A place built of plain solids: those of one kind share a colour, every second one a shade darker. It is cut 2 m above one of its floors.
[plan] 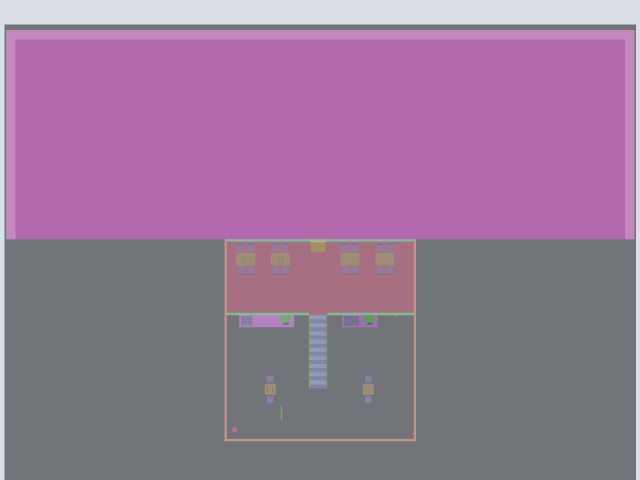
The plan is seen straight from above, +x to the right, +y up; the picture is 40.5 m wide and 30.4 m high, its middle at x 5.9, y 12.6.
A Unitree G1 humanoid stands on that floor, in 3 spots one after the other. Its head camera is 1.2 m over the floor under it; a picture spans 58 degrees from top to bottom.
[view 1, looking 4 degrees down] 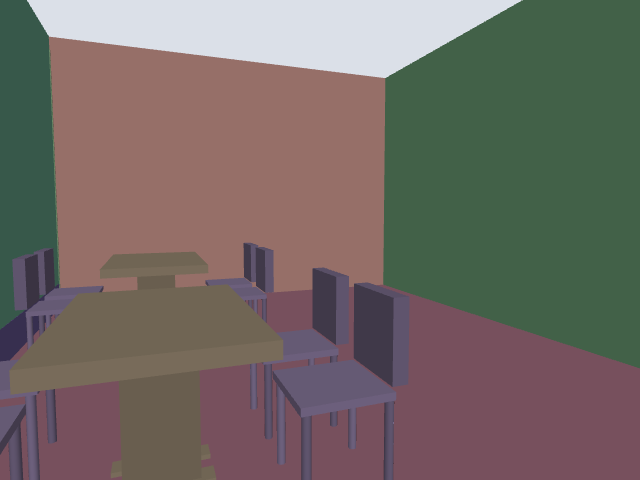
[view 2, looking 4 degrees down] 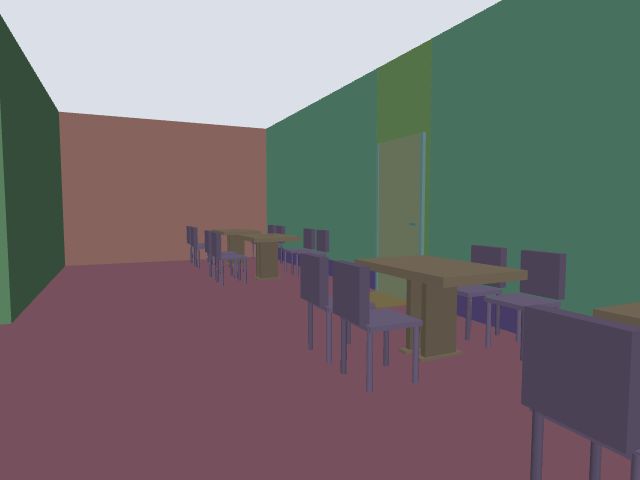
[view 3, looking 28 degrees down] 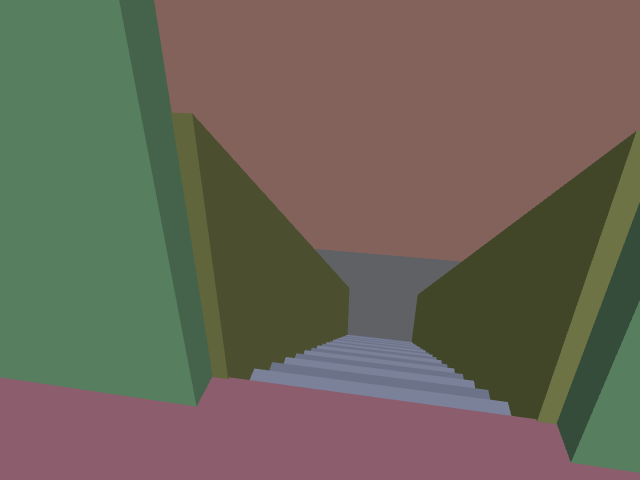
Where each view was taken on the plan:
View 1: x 5.78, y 11.40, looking -21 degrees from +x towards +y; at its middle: wall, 6.51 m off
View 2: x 10.64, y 9.04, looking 155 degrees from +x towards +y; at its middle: side_chair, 7.71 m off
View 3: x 5.78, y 8.94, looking -80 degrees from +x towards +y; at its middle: wall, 10.28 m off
